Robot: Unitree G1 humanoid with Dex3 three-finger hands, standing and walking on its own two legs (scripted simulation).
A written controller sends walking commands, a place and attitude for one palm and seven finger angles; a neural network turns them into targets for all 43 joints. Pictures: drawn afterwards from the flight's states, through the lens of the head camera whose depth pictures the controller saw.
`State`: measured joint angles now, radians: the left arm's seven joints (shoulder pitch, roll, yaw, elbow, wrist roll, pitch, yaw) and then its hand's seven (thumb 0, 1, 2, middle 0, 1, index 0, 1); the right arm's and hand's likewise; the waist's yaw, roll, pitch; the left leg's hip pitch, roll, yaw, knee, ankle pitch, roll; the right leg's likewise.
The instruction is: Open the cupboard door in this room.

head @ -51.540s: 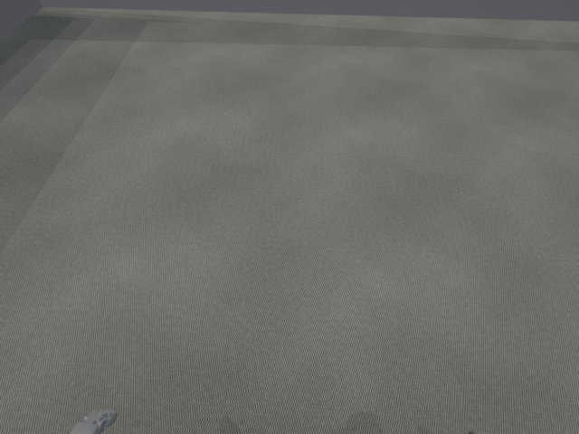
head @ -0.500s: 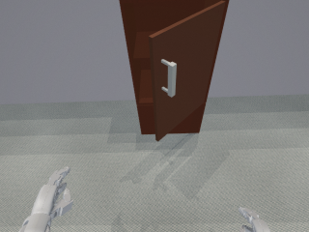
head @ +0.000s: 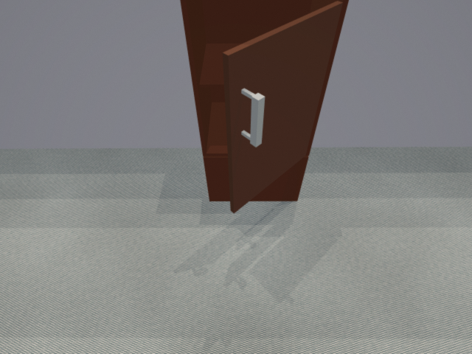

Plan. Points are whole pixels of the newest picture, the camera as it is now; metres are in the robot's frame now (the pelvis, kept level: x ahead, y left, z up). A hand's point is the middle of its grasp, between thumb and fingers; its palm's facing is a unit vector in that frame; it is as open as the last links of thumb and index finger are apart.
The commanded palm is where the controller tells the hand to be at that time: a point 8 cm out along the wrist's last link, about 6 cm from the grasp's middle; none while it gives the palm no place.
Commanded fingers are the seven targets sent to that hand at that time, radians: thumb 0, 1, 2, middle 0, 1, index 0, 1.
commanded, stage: let the arm hang, fingers relaxed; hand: left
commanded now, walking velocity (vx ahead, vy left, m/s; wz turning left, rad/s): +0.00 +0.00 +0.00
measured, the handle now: (251, 118) +0.65 +0.00 +0.02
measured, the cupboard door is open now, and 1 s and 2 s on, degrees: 44 44 44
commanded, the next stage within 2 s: look to check the result in 0.46 s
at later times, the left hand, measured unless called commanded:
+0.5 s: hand out of the picture +0.01 +0.16 -0.18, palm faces +0.04 -0.99 -0.16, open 7.4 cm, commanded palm none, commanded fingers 0.00 0.90 0.90 -0.20 -0.30 -0.20 -0.30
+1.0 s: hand out of the picture +0.02 +0.17 -0.17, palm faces +0.03 -0.99 -0.17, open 7.4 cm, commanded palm none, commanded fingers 0.00 0.90 0.90 -0.20 -0.30 -0.20 -0.30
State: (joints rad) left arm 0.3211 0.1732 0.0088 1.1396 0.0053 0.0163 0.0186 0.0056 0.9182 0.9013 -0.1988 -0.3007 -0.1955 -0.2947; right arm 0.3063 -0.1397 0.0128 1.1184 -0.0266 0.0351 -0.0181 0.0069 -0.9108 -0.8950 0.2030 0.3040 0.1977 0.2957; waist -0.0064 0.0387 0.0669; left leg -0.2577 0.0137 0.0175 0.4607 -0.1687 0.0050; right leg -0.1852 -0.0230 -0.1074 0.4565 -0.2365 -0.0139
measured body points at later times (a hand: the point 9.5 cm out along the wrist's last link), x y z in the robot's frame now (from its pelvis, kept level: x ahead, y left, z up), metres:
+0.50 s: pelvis +0.02 +0.01 +0.00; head +0.03 +0.00 +0.45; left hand +0.00 +0.22 -0.16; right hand +0.00 -0.20 -0.16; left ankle +0.05 +0.12 -0.74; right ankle +0.01 -0.11 -0.74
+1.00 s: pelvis +0.03 +0.00 +0.00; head +0.05 +0.00 +0.45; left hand +0.02 +0.22 -0.16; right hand +0.02 -0.21 -0.16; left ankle +0.05 +0.12 -0.74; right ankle +0.01 -0.11 -0.74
